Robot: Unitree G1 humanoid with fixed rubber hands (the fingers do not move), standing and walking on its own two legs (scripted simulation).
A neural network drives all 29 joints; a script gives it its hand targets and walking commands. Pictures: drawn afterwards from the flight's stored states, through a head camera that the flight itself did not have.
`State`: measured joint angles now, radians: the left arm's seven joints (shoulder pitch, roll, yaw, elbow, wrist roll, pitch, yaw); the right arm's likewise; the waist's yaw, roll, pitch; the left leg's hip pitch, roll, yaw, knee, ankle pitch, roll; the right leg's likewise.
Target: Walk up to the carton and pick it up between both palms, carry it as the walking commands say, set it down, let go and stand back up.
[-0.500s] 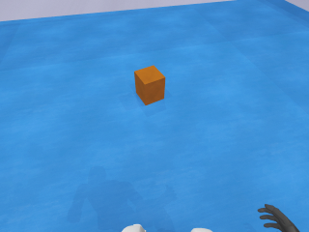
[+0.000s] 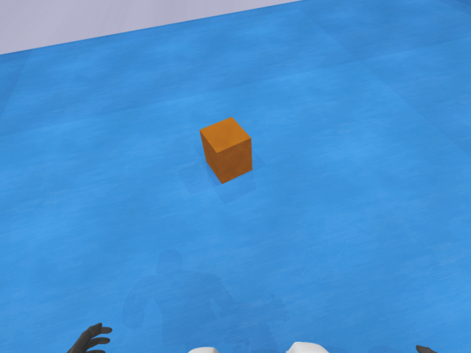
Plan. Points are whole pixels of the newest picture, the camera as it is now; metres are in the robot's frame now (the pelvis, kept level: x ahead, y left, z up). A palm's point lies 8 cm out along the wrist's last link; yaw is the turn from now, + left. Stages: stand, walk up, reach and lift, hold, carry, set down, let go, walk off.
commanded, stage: walk up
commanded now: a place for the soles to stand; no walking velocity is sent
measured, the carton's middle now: (226, 150) +1.19 +0.08 -0.64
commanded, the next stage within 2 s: none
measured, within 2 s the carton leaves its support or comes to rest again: neither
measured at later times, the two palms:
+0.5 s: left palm (89, 283) +0.27 +0.33 -0.08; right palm (401, 278) +0.24 -0.29 -0.08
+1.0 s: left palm (95, 243) +0.37 +0.34 -0.09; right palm (350, 183) +0.47 -0.26 -0.08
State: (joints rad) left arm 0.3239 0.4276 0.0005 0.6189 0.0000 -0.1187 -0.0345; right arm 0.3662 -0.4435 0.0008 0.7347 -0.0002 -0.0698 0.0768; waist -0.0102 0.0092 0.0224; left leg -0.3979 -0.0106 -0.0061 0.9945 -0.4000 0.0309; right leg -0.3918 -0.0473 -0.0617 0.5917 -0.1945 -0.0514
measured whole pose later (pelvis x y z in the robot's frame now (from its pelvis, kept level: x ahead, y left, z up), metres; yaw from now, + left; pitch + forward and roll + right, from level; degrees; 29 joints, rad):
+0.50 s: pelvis +0.18 +0.03 +0.00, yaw +2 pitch -1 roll +0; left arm 0.37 0.43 0.00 0.64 0.00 -0.07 -0.05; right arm 0.36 -0.45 0.00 0.73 0.00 -0.08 0.07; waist -0.06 -0.01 0.01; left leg -0.34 -0.01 -0.01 0.62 -0.27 0.04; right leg -0.44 -0.06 -0.08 0.93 -0.42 -0.03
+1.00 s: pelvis +0.35 +0.04 +0.00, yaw +4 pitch +1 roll -1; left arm 0.42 0.43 0.00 0.64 0.00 -0.10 -0.02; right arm 0.30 -0.45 0.00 0.73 0.00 -0.06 0.07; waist 0.07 0.00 0.02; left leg -0.47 0.00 -0.01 0.57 -0.18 0.05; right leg -0.21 -0.07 -0.12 0.61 -0.40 0.01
